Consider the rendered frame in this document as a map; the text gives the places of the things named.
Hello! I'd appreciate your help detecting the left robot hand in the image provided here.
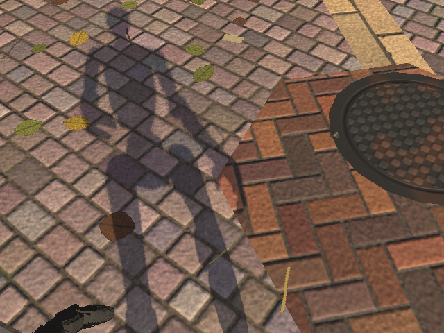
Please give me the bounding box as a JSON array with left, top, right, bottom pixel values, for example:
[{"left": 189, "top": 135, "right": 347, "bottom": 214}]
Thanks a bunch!
[{"left": 32, "top": 304, "right": 114, "bottom": 333}]

